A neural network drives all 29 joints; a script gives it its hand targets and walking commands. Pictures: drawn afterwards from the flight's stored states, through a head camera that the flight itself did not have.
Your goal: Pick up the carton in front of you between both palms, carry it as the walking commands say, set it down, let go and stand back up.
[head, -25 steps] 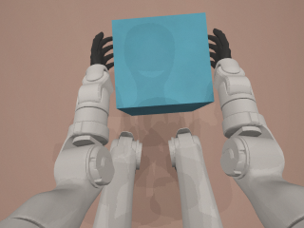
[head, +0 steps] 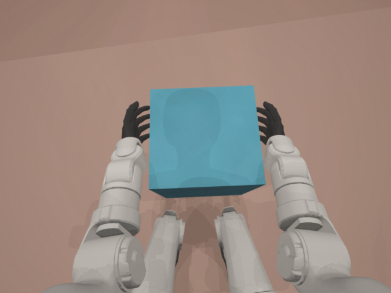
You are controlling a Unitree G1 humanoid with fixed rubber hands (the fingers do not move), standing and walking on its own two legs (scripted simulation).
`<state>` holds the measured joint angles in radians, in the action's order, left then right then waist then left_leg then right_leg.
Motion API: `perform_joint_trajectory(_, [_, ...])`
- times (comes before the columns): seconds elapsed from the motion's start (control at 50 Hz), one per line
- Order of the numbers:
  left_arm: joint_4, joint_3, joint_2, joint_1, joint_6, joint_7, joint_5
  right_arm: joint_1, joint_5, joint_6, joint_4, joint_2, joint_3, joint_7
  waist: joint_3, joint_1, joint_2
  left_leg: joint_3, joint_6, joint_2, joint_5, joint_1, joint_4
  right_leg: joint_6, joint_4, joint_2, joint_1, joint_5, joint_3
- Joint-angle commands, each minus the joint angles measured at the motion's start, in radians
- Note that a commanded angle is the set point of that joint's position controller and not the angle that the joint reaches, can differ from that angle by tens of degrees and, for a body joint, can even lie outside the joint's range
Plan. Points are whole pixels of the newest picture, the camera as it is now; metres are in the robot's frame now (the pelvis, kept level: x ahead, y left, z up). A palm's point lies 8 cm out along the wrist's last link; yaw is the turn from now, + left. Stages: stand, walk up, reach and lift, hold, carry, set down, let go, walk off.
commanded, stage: reach and lift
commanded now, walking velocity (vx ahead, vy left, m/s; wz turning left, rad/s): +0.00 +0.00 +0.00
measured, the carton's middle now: (202, 150) +0.40 -0.02 -0.12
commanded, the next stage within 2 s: hold in 1.82 s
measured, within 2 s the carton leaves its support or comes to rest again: neither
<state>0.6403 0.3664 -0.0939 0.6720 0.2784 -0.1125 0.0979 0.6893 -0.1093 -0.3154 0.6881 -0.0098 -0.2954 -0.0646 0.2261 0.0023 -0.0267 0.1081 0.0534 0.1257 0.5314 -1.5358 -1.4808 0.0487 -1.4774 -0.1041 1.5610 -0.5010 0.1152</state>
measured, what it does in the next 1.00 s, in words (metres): rises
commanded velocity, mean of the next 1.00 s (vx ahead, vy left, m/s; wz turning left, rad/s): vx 0.00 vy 0.00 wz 0.00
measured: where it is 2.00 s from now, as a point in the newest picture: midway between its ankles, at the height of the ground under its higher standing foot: (200, 270)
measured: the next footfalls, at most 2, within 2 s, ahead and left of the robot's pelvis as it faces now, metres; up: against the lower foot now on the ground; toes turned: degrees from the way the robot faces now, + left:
none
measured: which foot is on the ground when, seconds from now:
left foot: down 0.00-1.00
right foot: down 0.00-1.00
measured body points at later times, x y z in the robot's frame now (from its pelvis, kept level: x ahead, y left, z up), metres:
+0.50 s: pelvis +0.05 +0.00 +0.14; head +0.11 +0.00 +0.58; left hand +0.39 +0.14 +0.11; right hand +0.38 -0.16 +0.10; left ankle +0.07 +0.13 -0.56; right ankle +0.08 -0.13 -0.56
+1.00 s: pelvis +0.05 +0.00 +0.18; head +0.02 +0.00 +0.63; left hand +0.36 +0.15 +0.20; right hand +0.35 -0.15 +0.19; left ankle +0.07 +0.13 -0.56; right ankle +0.08 -0.13 -0.56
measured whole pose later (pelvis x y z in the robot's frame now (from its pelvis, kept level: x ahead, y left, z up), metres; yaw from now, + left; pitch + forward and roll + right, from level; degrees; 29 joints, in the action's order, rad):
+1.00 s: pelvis +0.05 +0.00 +0.18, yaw -1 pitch -3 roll +0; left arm 0.43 0.31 -0.16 0.31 0.59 -0.01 0.28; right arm 0.29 -0.29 -0.63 0.42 0.15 -0.28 -0.02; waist 0.03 0.00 -0.01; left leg 0.15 0.01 0.06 0.25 -0.19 -0.51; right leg 0.02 -0.50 -0.05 0.21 -0.23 0.15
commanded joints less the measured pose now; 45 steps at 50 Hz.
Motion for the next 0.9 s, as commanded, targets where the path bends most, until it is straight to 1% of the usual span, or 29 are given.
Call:
perform_joint_trajectory(0.0, [0.032,-0.601,-1.083,0.555,-0.002,0.246,-0.103,0.593,0.138,0.043,-0.081,1.123,0.558,0.241,0.751,0.015,0.050,-0.114,-0.016,0.061,-0.226,0.434,0.242,-0.015,0.242,-0.059,-0.619,0.260,-0.119])
perform_joint_trajectory(0.18, [0.045,-0.592,-1.084,0.383,-0.021,0.252,-0.062,0.430,0.102,0.065,-0.074,1.128,0.549,0.241,0.610,0.015,0.039,-0.065,-0.026,0.037,-0.279,0.642,0.433,-0.029,0.426,-0.041,-0.800,0.302,-0.080])
perform_joint_trajectory(0.38, [-0.013,-0.647,-1.082,0.205,-0.002,0.265,-0.051,0.260,0.095,0.052,-0.128,1.135,0.598,0.248,0.477,0.007,0.030,-0.022,-0.034,0.005,-0.416,0.923,0.658,-0.037,0.641,-0.020,-1.046,0.421,-0.039])
perform_joint_trajectory(0.5, [-0.064,-0.688,-1.083,0.111,0.056,0.285,-0.063,0.175,0.104,-0.004,-0.184,1.145,0.632,0.258,0.380,0.001,0.032,-0.010,-0.038,-0.012,-0.512,1.092,0.791,-0.036,0.776,-0.008,-1.206,0.504,-0.021])
perform_joint_trajectory(0.66, [-0.176,-0.736,-1.081,0.023,0.187,0.320,-0.088,0.096,0.130,-0.137,-0.301,1.153,0.684,0.275,0.225,-0.005,0.031,-0.011,-0.031,-0.030,-0.586,1.293,0.961,-0.031,0.950,0.009,-1.397,0.566,-0.021])
perform_joint_trajectory(0.7, [-0.208,-0.744,-1.078,0.013,0.224,0.328,-0.097,0.084,0.136,-0.174,-0.335,1.152,0.695,0.278,0.182,-0.005,0.028,-0.012,-0.031,-0.034,-0.587,1.336,0.999,-0.030,0.991,0.013,-1.431,0.563,-0.022])
perform_joint_trajectory(0.74, [-0.219,-0.729,-1.068,0.007,0.258,0.334,-0.092,0.076,0.126,-0.208,-0.349,1.138,0.680,0.281,0.121,-0.003,0.024,-0.014,-0.032,-0.035,-0.559,1.357,1.032,-0.031,1.026,0.014,-1.442,0.532,-0.024])
perform_joint_trajectory(0.82, [-0.193,-0.658,-1.048,0.020,0.306,0.349,-0.054,0.088,0.082,-0.257,-0.335,1.105,0.609,0.292,-0.001,0.001,0.015,-0.021,-0.038,-0.039,-0.439,1.347,1.078,-0.038,1.069,0.016,-1.432,0.408,-0.035])
perform_joint_trajectory(0.88, [-0.155,-0.606,-1.049,0.072,0.316,0.359,-0.030,0.137,0.059,-0.265,-0.300,1.105,0.554,0.305,-0.051,0.003,0.013,-0.026,-0.045,-0.045,-0.337,1.323,1.091,-0.045,1.071,0.018,-1.414,0.309,-0.044])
